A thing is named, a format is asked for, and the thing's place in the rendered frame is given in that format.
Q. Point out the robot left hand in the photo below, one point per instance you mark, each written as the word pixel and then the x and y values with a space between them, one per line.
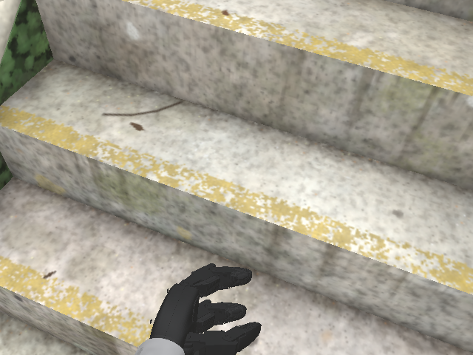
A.
pixel 182 319

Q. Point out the robot left forearm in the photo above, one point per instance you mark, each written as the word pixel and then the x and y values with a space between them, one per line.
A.
pixel 159 346

